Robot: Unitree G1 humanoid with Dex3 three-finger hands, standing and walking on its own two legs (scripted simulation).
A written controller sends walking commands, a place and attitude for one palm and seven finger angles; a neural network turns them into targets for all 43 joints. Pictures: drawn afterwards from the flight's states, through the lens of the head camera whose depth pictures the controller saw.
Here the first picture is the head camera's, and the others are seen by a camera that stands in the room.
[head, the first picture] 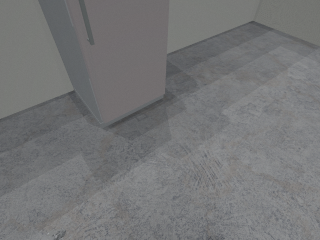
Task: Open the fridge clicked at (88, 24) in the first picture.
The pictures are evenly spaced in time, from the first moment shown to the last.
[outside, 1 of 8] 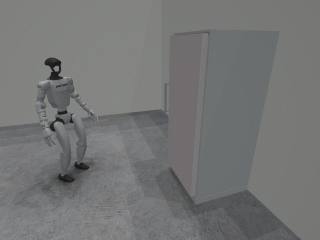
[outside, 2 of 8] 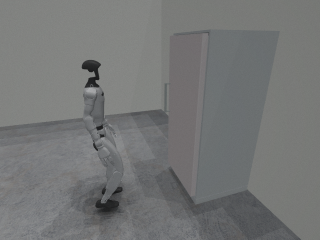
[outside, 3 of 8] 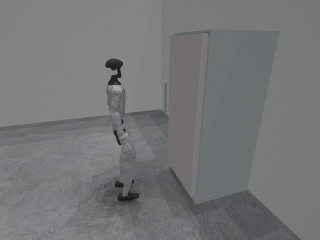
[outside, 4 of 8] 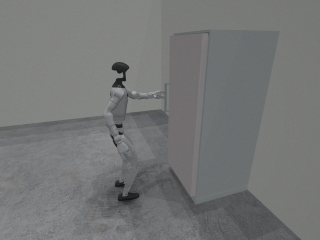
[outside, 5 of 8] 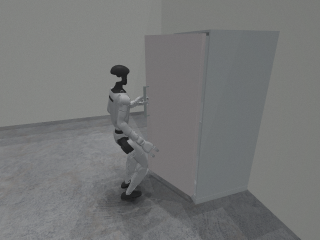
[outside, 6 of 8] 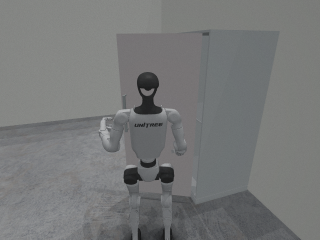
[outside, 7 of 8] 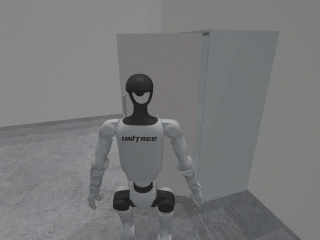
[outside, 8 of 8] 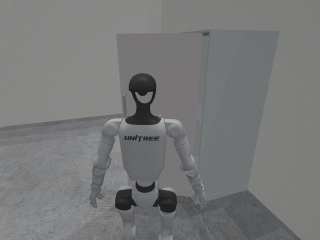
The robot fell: no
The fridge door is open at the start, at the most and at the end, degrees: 0 71 63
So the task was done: yes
